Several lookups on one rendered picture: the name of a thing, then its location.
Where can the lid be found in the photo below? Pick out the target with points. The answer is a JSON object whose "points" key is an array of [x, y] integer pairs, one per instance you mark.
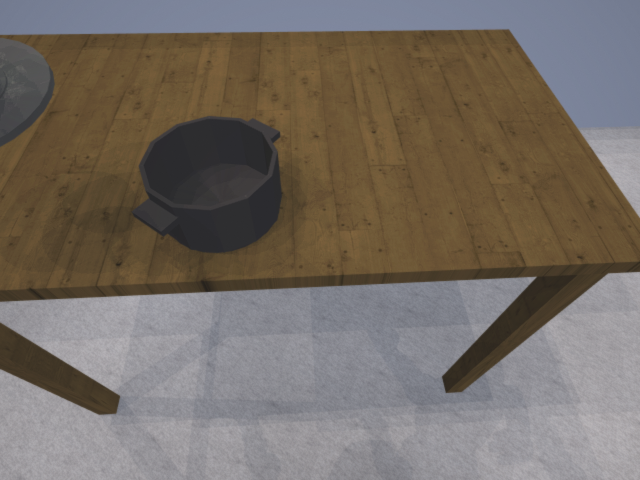
{"points": [[26, 87]]}

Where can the pot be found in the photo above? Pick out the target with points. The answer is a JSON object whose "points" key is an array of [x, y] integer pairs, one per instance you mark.
{"points": [[213, 183]]}

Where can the table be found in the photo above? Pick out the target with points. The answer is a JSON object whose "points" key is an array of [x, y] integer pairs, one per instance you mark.
{"points": [[404, 156]]}

